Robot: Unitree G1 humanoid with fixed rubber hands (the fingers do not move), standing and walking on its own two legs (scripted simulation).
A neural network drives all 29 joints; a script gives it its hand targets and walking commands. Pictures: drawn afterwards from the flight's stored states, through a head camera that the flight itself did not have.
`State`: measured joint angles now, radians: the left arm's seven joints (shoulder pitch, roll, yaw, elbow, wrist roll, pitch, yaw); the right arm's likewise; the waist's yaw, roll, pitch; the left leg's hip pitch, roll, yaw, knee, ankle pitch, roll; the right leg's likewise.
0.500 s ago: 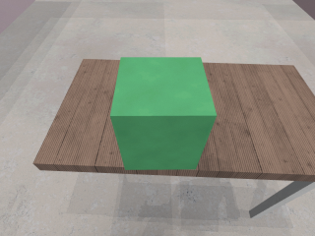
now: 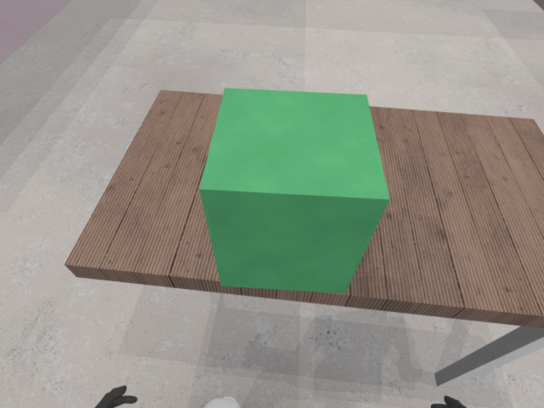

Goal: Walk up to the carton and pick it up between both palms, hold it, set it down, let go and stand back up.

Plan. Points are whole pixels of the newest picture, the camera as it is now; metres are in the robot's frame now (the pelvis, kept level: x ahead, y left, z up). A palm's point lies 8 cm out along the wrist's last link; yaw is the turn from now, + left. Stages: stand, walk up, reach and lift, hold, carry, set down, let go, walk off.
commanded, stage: reach and lift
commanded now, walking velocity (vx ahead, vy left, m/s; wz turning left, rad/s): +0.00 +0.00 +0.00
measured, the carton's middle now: (288, 197) +0.41 +0.00 +0.06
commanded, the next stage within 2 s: none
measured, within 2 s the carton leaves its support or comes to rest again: neither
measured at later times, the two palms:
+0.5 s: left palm (125, 358) +0.20 +0.23 -0.06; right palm out of the picture +0.14 -0.26 -0.04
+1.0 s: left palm (139, 332) +0.22 +0.21 -0.01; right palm (472, 387) +0.17 -0.24 -0.01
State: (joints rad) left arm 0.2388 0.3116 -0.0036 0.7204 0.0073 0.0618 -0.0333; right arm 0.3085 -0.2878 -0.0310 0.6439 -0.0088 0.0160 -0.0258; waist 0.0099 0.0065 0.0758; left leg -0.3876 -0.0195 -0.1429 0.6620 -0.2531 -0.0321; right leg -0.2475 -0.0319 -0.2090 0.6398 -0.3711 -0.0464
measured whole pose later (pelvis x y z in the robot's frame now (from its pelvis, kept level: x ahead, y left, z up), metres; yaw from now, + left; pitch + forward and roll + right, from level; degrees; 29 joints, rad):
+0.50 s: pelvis +0.01 +0.01 +0.02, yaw -10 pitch -3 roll +0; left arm 0.21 0.22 0.07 0.44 -0.02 0.26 0.06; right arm 0.18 -0.24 -0.04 0.68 -0.01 -0.14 0.09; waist 0.05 -0.04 0.06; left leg -0.15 0.04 0.03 0.37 -0.16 -0.03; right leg -0.11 0.01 -0.04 0.41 -0.24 -0.03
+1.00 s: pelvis +0.04 +0.01 +0.03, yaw -11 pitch -2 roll +0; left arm 0.38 0.14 0.02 0.22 -0.02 0.03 0.11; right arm 0.28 -0.27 0.02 0.54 0.16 -0.26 0.12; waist 0.06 -0.04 0.01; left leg -0.08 0.04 0.05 0.29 -0.16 -0.02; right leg -0.03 0.01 -0.02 0.27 -0.20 -0.02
